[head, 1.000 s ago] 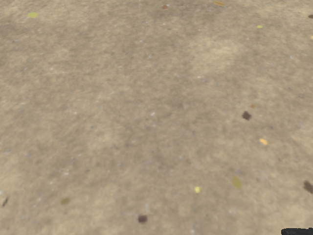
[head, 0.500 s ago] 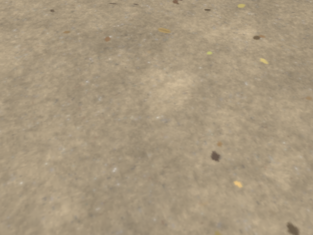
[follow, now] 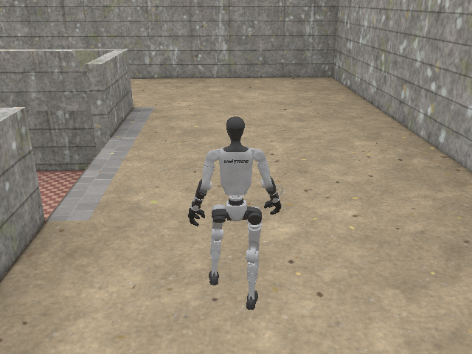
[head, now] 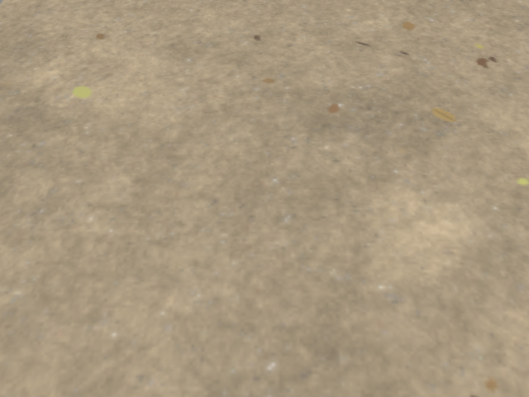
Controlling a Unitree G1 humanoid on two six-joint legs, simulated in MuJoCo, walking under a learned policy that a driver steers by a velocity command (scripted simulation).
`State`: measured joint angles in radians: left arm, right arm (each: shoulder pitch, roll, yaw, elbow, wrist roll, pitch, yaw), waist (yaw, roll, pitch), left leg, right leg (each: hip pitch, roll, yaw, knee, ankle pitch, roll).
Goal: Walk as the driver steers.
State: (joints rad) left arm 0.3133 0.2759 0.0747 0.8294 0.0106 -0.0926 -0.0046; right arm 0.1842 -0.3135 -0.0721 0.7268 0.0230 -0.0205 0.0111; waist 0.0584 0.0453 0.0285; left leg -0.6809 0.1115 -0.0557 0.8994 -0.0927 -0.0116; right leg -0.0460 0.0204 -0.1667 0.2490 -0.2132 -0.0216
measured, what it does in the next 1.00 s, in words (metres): walks ahead: left foot, then right foot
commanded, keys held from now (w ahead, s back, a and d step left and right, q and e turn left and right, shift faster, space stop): w+q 0.38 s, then w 0.08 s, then w+e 0.54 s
